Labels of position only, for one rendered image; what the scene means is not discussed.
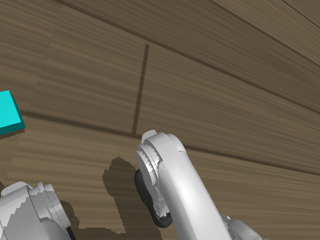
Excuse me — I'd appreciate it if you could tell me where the carton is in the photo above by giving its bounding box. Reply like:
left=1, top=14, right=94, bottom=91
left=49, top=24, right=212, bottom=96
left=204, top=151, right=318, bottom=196
left=0, top=90, right=26, bottom=135

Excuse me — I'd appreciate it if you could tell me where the left robot foot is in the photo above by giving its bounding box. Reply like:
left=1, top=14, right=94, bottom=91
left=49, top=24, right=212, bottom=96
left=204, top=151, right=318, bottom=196
left=66, top=226, right=76, bottom=240

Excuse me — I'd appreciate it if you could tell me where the right robot foot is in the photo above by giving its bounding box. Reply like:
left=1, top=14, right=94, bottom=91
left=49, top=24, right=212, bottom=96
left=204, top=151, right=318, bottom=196
left=134, top=169, right=173, bottom=228

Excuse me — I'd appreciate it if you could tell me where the right robot hand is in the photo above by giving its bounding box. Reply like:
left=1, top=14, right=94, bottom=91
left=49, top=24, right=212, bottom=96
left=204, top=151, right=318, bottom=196
left=219, top=213, right=263, bottom=240

